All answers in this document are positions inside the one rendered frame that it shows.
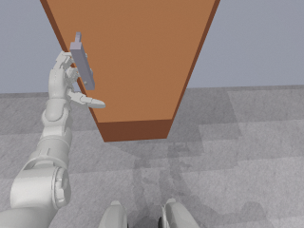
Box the cupboard door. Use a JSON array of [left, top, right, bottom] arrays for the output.
[[47, 0, 216, 123]]

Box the robot left forearm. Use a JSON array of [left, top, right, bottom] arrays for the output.
[[9, 98, 73, 208]]

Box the left robot shin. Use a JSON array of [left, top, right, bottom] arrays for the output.
[[110, 200, 121, 205]]

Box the right robot thigh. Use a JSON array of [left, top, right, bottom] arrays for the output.
[[161, 201, 200, 228]]

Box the robot left hand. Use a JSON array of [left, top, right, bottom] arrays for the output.
[[47, 50, 105, 109]]

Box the robot left upper arm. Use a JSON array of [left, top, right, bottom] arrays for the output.
[[0, 166, 71, 228]]

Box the handle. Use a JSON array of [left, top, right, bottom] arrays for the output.
[[69, 31, 95, 90]]

